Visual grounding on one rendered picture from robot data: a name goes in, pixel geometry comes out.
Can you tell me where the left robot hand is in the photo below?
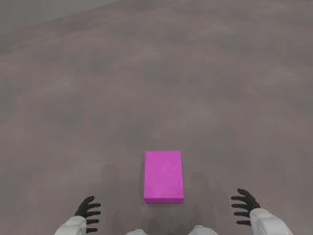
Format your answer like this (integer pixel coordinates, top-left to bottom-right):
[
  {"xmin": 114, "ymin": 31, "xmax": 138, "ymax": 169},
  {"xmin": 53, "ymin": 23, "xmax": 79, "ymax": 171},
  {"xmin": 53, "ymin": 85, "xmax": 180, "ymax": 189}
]
[{"xmin": 74, "ymin": 196, "xmax": 101, "ymax": 233}]

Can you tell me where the robot right forearm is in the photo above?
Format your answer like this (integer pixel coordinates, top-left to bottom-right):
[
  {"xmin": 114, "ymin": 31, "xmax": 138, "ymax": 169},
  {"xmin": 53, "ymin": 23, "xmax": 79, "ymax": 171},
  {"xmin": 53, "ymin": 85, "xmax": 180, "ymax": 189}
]
[{"xmin": 249, "ymin": 208, "xmax": 293, "ymax": 235}]

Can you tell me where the right robot hand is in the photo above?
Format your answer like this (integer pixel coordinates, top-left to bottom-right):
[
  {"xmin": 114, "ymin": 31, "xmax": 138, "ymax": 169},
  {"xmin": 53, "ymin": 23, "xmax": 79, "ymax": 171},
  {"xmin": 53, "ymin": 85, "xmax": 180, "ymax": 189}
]
[{"xmin": 231, "ymin": 188, "xmax": 260, "ymax": 226}]

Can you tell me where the carton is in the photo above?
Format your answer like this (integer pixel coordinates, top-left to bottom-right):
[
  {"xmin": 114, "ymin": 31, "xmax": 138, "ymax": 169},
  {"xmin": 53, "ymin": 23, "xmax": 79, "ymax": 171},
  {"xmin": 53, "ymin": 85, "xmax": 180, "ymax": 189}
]
[{"xmin": 144, "ymin": 151, "xmax": 184, "ymax": 204}]

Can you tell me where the robot left forearm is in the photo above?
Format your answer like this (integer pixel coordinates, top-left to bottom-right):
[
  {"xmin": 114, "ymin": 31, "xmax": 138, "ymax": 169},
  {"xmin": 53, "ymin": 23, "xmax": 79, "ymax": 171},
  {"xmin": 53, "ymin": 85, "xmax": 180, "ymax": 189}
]
[{"xmin": 54, "ymin": 215, "xmax": 87, "ymax": 235}]

